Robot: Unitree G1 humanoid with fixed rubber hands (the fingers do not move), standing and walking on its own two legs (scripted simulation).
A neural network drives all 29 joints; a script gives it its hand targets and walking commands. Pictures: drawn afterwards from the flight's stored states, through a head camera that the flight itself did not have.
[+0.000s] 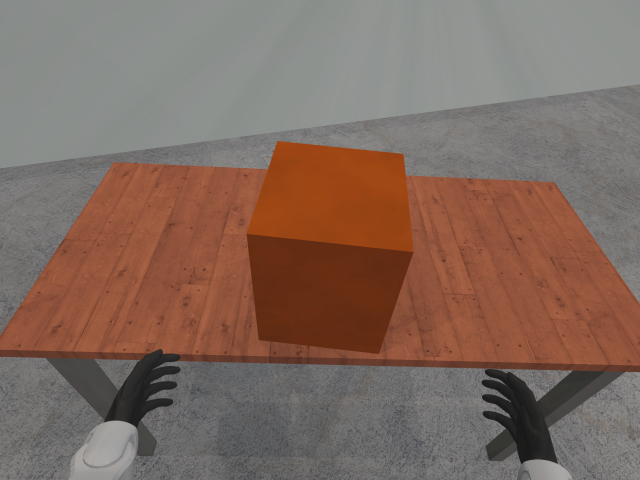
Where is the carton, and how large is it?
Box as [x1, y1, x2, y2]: [247, 141, 412, 353]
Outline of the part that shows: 277,141 247,231 247,241 258,337 259,339 378,353 412,254 412,242 403,154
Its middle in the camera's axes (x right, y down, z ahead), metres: +0.01 +0.02 +0.62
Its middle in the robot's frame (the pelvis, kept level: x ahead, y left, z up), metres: +0.44 -0.02 +0.02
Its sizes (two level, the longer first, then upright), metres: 0.210 0.200 0.250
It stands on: a table, 0.68 m high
